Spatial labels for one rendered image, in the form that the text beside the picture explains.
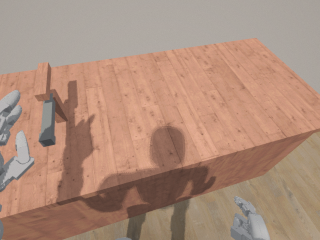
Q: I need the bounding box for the tap lever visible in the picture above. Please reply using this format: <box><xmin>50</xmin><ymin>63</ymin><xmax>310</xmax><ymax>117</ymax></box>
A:
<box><xmin>38</xmin><ymin>93</ymin><xmax>56</xmax><ymax>147</ymax></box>

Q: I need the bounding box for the robot left hand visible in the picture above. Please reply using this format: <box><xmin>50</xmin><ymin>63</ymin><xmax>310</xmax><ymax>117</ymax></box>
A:
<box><xmin>0</xmin><ymin>90</ymin><xmax>35</xmax><ymax>192</ymax></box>

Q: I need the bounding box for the robot right hand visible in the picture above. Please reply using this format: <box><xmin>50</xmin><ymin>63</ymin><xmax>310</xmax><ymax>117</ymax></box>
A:
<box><xmin>230</xmin><ymin>196</ymin><xmax>271</xmax><ymax>240</ymax></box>

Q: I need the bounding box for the counter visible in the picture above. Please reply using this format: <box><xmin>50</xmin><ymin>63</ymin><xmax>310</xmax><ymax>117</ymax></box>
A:
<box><xmin>0</xmin><ymin>38</ymin><xmax>320</xmax><ymax>240</ymax></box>

